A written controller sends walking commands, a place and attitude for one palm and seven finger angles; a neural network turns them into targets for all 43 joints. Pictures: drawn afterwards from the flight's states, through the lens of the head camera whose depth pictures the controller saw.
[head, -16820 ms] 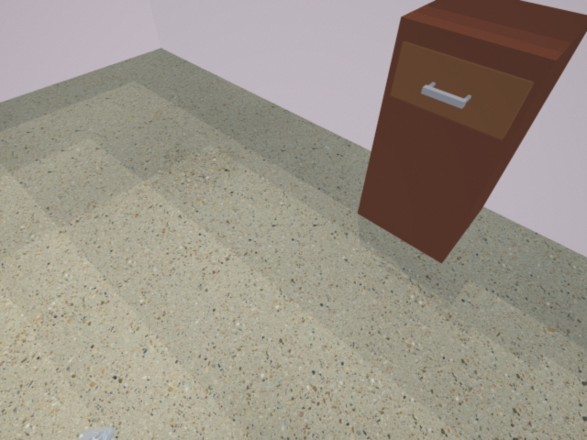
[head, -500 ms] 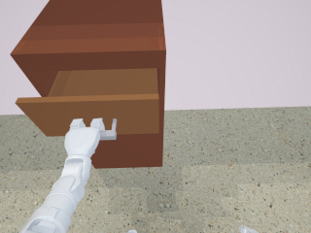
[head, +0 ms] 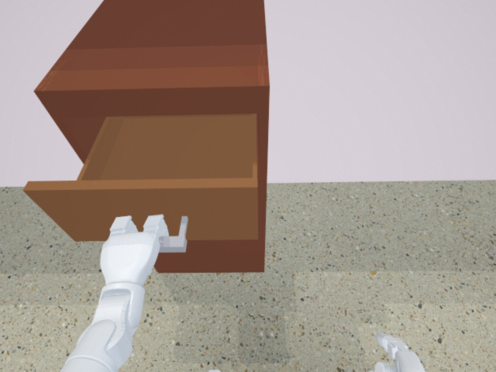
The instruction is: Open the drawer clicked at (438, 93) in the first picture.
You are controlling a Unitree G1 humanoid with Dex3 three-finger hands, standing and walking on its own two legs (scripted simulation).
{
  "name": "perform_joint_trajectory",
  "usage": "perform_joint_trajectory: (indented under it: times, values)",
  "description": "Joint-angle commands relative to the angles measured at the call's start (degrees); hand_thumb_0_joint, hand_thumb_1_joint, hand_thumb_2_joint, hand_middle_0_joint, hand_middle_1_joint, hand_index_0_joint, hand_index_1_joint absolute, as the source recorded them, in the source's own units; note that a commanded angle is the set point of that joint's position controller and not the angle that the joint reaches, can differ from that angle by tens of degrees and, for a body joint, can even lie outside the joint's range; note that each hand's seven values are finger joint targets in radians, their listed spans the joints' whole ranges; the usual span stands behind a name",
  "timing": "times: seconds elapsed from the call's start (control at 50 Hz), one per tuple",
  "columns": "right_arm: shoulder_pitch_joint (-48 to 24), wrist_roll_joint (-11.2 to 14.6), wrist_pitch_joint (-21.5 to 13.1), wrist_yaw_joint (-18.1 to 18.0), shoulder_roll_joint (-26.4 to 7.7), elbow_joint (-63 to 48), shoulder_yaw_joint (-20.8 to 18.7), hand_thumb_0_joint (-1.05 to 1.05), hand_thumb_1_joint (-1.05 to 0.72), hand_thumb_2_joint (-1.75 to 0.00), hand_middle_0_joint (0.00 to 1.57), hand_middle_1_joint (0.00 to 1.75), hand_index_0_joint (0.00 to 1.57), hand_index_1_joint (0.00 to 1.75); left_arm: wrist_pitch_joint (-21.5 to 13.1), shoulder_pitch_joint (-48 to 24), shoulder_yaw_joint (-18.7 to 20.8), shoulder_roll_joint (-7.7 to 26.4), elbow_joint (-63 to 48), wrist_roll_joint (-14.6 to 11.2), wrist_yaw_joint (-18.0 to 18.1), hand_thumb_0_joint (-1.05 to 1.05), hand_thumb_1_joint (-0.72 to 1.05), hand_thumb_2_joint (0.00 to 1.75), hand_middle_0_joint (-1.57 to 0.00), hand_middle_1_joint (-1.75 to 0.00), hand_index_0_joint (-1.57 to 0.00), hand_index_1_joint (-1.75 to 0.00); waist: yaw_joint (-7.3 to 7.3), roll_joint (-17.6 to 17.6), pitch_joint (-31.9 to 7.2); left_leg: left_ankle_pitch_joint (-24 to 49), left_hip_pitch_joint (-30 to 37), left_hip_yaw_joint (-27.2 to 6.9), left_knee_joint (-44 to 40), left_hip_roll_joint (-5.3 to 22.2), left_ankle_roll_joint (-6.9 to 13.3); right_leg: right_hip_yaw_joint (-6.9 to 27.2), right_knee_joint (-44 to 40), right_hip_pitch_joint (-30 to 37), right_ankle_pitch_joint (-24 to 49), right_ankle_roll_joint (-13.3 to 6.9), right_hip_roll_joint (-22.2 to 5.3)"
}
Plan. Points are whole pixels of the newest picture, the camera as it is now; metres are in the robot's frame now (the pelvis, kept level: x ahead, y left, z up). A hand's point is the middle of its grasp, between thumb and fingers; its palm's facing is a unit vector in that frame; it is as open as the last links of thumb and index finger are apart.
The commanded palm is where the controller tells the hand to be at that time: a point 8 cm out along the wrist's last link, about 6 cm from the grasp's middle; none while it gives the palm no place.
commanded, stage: pull the drawer open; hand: left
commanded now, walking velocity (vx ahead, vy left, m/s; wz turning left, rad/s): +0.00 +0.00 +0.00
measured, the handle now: (150, 233) +0.35 +0.20 -0.01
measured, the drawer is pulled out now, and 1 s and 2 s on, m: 0.18 0.30 0.30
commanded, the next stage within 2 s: open the thumb to release the handle in 1.06 s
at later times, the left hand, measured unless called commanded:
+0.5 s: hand (136, 301) +0.24 +0.20 -0.03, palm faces +0.00 -0.09 -1.00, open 5.6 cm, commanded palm +0.21 +0.20 +0.03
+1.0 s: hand (128, 337) +0.19 +0.20 -0.03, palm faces +0.01 -0.11 -0.99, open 5.6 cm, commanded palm +0.15 +0.20 +0.03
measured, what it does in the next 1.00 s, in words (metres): stands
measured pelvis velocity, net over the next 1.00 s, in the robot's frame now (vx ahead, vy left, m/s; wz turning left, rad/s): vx -0.01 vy -0.01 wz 0.00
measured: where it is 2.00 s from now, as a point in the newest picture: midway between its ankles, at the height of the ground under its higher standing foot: outside the picture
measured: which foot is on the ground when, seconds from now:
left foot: down 0.00-1.00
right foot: down 0.00-1.00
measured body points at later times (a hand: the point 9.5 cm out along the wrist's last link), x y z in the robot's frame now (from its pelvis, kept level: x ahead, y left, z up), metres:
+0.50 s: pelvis +0.00 +0.00 +0.00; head +0.04 -0.02 +0.44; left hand +0.23 +0.21 +0.03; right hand +0.19 -0.23 -0.11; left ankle +0.00 +0.11 -0.69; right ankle -0.03 -0.10 -0.69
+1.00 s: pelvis -0.01 -0.01 -0.01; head +0.03 -0.04 +0.43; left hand +0.18 +0.20 +0.03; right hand +0.20 -0.23 -0.11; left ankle +0.00 +0.11 -0.69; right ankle -0.03 -0.10 -0.69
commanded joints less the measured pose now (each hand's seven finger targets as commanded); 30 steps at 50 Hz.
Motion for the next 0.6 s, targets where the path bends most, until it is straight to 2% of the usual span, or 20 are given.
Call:
perform_joint_trajectory:
  times: [0.0,0.04,0.08,0.12,0.14,0.18,0.2,0.22,0.26,0.28,0.3,0.32,0.36,0.38,0.4,0.46,0.48,0.5,0.56,0.58]
  values:
    - [-3.59,-0.35,-2.5,-0.24,-6.74,-7.94,-2.22,0.0,-0.9,-0.9,0.2,0.3,0.2,0.3,-0.37,-5.15,4.9,7.07,-12.85,-0.21,2.13,0.0,0.9,0.9,-0.4,-1.35,-0.4,-1.35,0.34,-3.07,-13.37,19.68,11.88,0.62,-4.39,-1.63,1.58,0.55,-7.08,6.33,26.3,-0.26,0.04]
    - [-4.21,-0.4,-2.65,-0.01,-6.59,-8.54,-2.09,0.0,-0.9,-0.9,0.2,0.3,0.2,0.3,-0.44,-3.03,4.07,6.07,-14.6,-0.22,2.18,0.0,0.9,0.9,-0.4,-1.35,-0.4,-1.35,0.56,-2.44,-13.04,19.56,12.03,0.49,-4.49,-1.63,1.54,0.35,-6.98,6.01,25.87,-0.33,0.01]
    - [-4.91,-0.54,-2.52,-0.03,-6.64,-8.38,-1.78,0.0,-0.9,-0.9,0.2,0.3,0.2,0.3,-0.42,-3.0,5.77,7.83,-15.77,-0.11,2.42,0.0,0.9,0.9,-0.4,-1.35,-0.4,-1.35,0.86,-2.98,-14.17,19.8,11.9,0.64,-4.12,-1.68,1.49,0.74,-6.64,6.52,26.71,-0.19,-0.09]
    - [-5.48,-0.58,-2.57,0.0,-6.51,-8.7,-1.7,0.0,-0.9,-0.9,0.2,0.3,0.2,0.3,-0.17,-1.03,5.32,7.14,-15.93,0.11,2.55,0.0,0.9,0.9,-0.4,-1.35,-0.4,-1.35,0.82,-3.73,-12.92,18.51,11.21,0.52,-4.18,-1.69,1.37,0.68,-6.68,5.8,25.26,-0.13,-0.09]
    - [-4.97,-0.62,-2.76,0.1,-6.52,-9.04,-1.92,0.0,-0.9,-0.9,0.2,0.3,0.2,0.3,-0.21,-0.08,4.52,6.27,-17.16,0.05,2.57,0.0,0.9,0.9,-0.4,-1.35,-0.4,-1.35,0.77,-3.35,-12.44,18.48,11.48,0.46,-4.17,-1.68,1.43,0.47,-6.66,5.71,25.09,-0.26,-0.01]
    - [-6.09,-0.7,-2.67,0.28,-6.33,-9.39,-1.68,0.0,-0.9,-0.9,0.2,0.3,0.2,0.3,-0.16,2.39,5.45,7.23,-19.26,0.21,2.92,0.0,0.9,0.9,-0.4,-1.35,-0.4,-1.35,1.59,-1.89,-14.08,19.72,12.65,0.6,-4.1,-1.67,1.29,0.65,-6.32,6.19,25.75,-0.34,-0.08]
    - [-5.73,-0.64,-2.69,0.33,-6.36,-9.69,-1.78,0.0,-0.9,-0.9,0.2,0.3,0.2,0.3,0.09,4.45,5.04,6.62,-19.09,0.09,3.02,0.0,0.9,0.9,-0.4,-1.35,-0.4,-1.35,1.34,-2.62,-12.44,19.41,12.38,0.33,-4.08,-1.7,1.32,0.5,-6.4,5.8,25.25,-0.45,0.12]
    - [-6.38,-0.79,-2.62,0.53,-6.35,-9.51,-1.52,0.0,-0.9,-0.9,0.2,0.3,0.2,0.3,0.12,3.1,4.04,5.9,-20.48,0.12,2.96,0.0,0.9,0.9,-0.4,-1.35,-0.4,-1.35,1.05,-2.43,-12.87,19.39,12.39,0.38,-4.0,-1.61,1.27,0.28,-6.19,5.31,25.24,-0.32,-0.02]
    - [-6.48,-0.9,-2.76,0.68,-6.44,-10.16,-1.62,0.0,-0.9,-0.9,0.2,0.3,0.2,0.3,0.19,6.88,4.43,6.06,-21.96,-0.1,3.12,0.0,0.9,0.9,-0.4,-1.35,-0.4,-1.35,1.46,-1.59,-12.58,20.87,13.02,0.24,-3.74,-1.53,1.26,0.3,-6.0,5.63,26.4,-0.57,0.1]
    - [-6.82,-0.92,-2.71,0.76,-6.24,-10.04,-1.39,0.0,-0.9,-0.9,0.2,0.3,0.2,0.3,0.09,7.44,5.16,6.83,-22.94,-0.08,3.27,0.0,0.9,0.9,-0.4,-1.35,-0.4,-1.35,1.82,-1.99,-13.87,21.09,13.12,0.32,-3.6,-1.55,1.23,0.47,-5.61,6.08,27.14,-0.4,-0.03]
    - [-6.43,-0.88,-2.83,0.72,-6.18,-10.45,-1.56,0.0,-0.9,-0.9,0.2,0.3,0.2,0.3,0.12,10.49,5.55,6.77,-22.75,-0.23,3.37,0.0,0.9,0.9,-0.4,-1.35,-0.4,-1.35,1.98,-3.23,-12.68,20.81,12.45,0.2,-3.54,-1.65,1.21,0.55,-5.51,6.49,27.42,-0.44,0.13]
    - [-7.38,-1.05,-2.76,0.89,-6.21,-10.4,-1.24,0.0,-0.9,-0.9,0.2,0.3,0.2,0.3,0.11,9.86,4.38,5.98,-23.77,-0.13,3.31,0.0,0.9,0.9,-0.4,-1.35,-0.4,-1.35,1.6,-3.09,-12.45,20.23,12.16,0.3,-3.4,-1.69,1.19,0.58,-5.59,5.84,27.45,-0.25,-0.13]
    - [-7.53,-0.99,-2.81,0.96,-6.34,-10.78,-1.21,0.0,-0.9,-0.9,0.2,0.3,0.2,0.3,0.19,11.71,4.83,6.29,-24.57,-0.28,3.43,0.0,0.9,0.9,-0.4,-1.35,-0.4,-1.35,1.67,-2.44,-11.15,19.77,11.89,0.13,-3.46,-1.71,1.17,0.72,-5.67,5.62,26.66,-0.52,-0.02]
    - [-8.01,-1.2,-2.67,1.06,-6.18,-10.65,-1.06,0.0,-0.9,-0.9,0.2,0.3,0.2,0.3,0.03,10.87,5.61,7.06,-25.61,0.16,3.78,0.0,0.9,0.9,-0.4,-1.35,-0.4,-1.35,1.94,-2.65,-12.17,19.51,12.09,0.08,-3.38,-1.61,1.08,0.84,-5.22,5.15,25.97,-0.41,-0.09]
    - [-7.66,-1.2,-2.78,1.07,-6.06,-11.09,-1.28,0.0,-0.9,-0.9,0.2,0.3,0.2,0.3,0.07,12.6,4.48,5.91,-26.03,0.3,3.94,0.0,0.9,0.9,-0.4,-1.35,-0.4,-1.35,1.84,-1.96,-11.36,18.93,12.1,0.06,-3.37,-1.65,1.13,0.67,-5.24,4.92,25.06,-0.54,0.02]
    - [-7.94,-1.27,-2.77,1.29,-6.18,-11.23,-1.11,0.0,-0.9,-0.9,0.2,0.3,0.2,0.3,0.18,13.83,4.33,5.71,-27.18,0.11,4.08,0.0,0.9,0.9,-0.4,-1.35,-0.4,-1.35,1.5,-2.98,-10.76,18.7,11.97,-0.34,-3.13,-1.44,1.12,0.24,-5.07,4.05,23.96,-0.63,0.1]
    - [-8.55,-1.44,-2.73,1.4,-5.93,-11.28,-1.0,0.0,-0.9,-0.9,0.2,0.3,0.2,0.3,-0.08,13.25,3.99,5.65,-28.75,0.24,4.14,0.0,0.9,0.9,-0.4,-1.35,-0.4,-1.35,1.86,-2.52,-12.32,18.34,12.34,-0.04,-2.86,-1.55,1.12,0.56,-4.9,4.06,24.02,-0.41,-0.19]
    - [-8.02,-1.25,-2.88,1.37,-5.8,-11.78,-1.17,0.0,-0.9,-0.9,0.2,0.3,0.2,0.3,-0.06,16.47,4.27,5.65,-28.22,0.11,4.22,0.0,0.9,0.9,-0.4,-1.35,-0.4,-1.35,2.08,-2.52,-10.82,17.78,11.88,-0.08,-3.01,-1.67,1.15,0.39,-5.08,4.3,23.54,-0.53,-0.03]
    - [-8.56,-1.51,-2.76,1.53,-5.92,-12.09,-0.91,0.0,-0.9,-0.9,0.2,0.3,0.2,0.3,-0.18,17.34,3.79,5.44,-30.14,0.19,4.37,0.0,0.9,0.9,-0.4,-1.35,-0.4,-1.35,1.85,-2.35,-10.82,18.03,11.89,-0.23,-2.58,-1.59,1.17,0.48,-4.79,3.68,23.61,-0.65,-0.06]
    - [-9.04,-1.54,-2.68,1.67,-5.69,-12.1,-0.71,0.0,-0.9,-0.9,0.2,0.3,0.2,0.3,-0.46,18.04,4.49,6.0,-30.49,0.34,4.47,0.0,0.9,0.9,-0.4,-1.35,-0.4,-1.35,2.47,-2.79,-11.32,17.81,11.83,-0.22,-2.45,-1.65,1.04,0.71,-4.44,3.42,23.27,-0.55,-0.07]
